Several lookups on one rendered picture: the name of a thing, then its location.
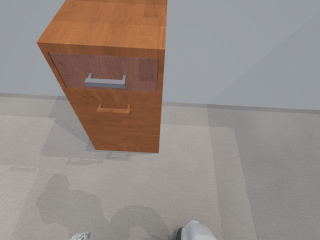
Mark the drawer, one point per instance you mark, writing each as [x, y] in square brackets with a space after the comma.
[141, 73]

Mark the cabinet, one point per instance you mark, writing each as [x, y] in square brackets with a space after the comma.
[123, 28]

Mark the handle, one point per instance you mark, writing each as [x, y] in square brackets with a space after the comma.
[106, 83]
[113, 111]

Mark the right robot thigh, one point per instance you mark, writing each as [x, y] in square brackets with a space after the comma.
[195, 231]

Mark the right robot shin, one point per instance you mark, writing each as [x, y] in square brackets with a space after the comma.
[193, 222]

